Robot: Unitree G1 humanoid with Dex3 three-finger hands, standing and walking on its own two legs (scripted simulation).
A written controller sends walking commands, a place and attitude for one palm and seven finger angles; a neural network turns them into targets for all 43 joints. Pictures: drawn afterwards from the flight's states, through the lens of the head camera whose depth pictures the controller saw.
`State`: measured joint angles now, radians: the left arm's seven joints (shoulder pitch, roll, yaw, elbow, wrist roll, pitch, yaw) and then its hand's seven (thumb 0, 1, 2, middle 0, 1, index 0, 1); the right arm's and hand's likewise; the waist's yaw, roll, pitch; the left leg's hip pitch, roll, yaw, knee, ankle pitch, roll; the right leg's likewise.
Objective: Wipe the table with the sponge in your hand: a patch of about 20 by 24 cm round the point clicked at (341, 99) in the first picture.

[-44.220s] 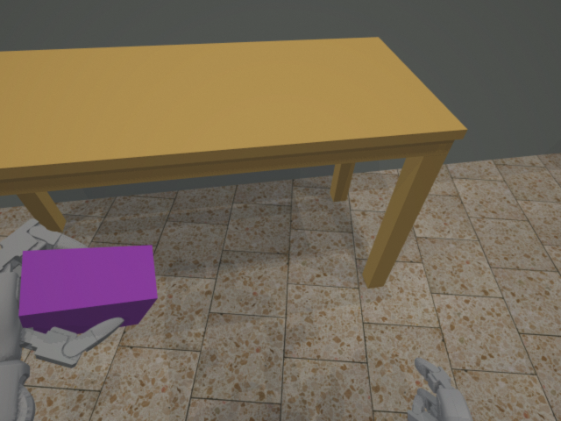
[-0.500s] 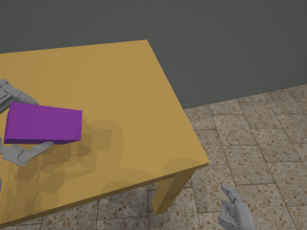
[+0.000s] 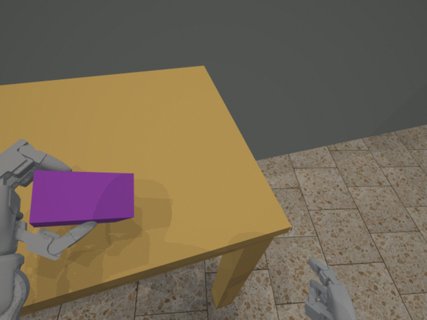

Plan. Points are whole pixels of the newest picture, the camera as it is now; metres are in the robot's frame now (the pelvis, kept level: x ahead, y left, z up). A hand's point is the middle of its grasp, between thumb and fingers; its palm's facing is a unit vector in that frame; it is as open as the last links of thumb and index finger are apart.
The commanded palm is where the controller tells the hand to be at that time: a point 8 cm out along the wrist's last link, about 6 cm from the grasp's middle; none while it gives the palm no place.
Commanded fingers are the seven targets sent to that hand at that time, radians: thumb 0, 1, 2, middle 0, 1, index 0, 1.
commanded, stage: come to a stop and stand still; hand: left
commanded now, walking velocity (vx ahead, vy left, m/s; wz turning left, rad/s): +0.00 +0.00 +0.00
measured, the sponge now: (96, 200) +0.24 +0.21 +0.14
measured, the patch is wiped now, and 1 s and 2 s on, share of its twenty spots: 0.00 0.00 0.00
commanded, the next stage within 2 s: look again from close up in 0.26 s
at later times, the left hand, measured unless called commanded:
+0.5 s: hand (59, 199) +0.22 +0.25 +0.16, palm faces +0.37 -0.85 -0.37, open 10.2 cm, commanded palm +0.17 +0.28 +0.17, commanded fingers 0.00 0.10 1.30 -1.20 -1.60 -1.20 -1.60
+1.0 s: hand (49, 176) +0.25 +0.26 +0.18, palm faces +0.37 -0.79 -0.49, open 10.2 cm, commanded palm +0.18 +0.28 +0.19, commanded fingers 0.00 0.10 1.30 -1.20 -1.60 -1.20 -1.60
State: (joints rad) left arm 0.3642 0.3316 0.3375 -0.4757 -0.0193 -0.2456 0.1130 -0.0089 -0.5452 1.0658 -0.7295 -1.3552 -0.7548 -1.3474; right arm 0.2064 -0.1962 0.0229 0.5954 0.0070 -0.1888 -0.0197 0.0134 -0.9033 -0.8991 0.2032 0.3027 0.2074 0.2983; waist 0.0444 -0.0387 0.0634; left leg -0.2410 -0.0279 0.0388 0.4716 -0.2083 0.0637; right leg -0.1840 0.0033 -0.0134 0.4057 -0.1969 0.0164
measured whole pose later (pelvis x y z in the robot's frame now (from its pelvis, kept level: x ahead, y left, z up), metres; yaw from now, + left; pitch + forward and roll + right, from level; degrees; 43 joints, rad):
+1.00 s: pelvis +0.00 -0.01 -0.01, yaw +0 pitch -2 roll +0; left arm 0.18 0.46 0.39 -0.34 -0.02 0.12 -0.03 -0.01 -0.54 1.06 -0.73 -1.36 -0.75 -1.35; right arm 0.16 -0.24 0.05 0.63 0.02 -0.08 -0.01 0.01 -0.90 -0.90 0.20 0.30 0.21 0.30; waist 0.04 0.04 0.02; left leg -0.26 -0.04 0.04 0.51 -0.23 0.05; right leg -0.22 0.00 0.00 0.52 -0.26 0.00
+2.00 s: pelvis +0.01 -0.03 -0.01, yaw +1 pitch -1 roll +0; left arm 0.27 0.68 0.18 -0.59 0.45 0.26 -0.04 -0.01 -0.55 1.04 -0.75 -1.37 -0.77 -1.36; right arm 0.09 -0.25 0.03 0.56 0.05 0.03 -0.12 0.01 -0.91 -0.90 0.20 0.30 0.20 0.30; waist 0.10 0.08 -0.01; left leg -0.28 -0.02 0.02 0.55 -0.27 0.03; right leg -0.23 0.03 -0.02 0.54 -0.30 -0.03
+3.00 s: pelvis +0.00 -0.04 +0.00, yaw +0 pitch -4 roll +1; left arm 0.01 0.67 0.14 -0.35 0.74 0.48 -0.10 0.00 -0.55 1.03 -0.76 -1.38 -0.78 -1.38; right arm -0.03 -0.28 0.06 0.64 0.07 0.08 -0.06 0.01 -0.91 -0.90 0.20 0.30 0.20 0.30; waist 0.13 0.15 -0.01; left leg -0.19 -0.01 0.02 0.43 -0.18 0.01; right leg -0.17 0.04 -0.01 0.45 -0.23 -0.05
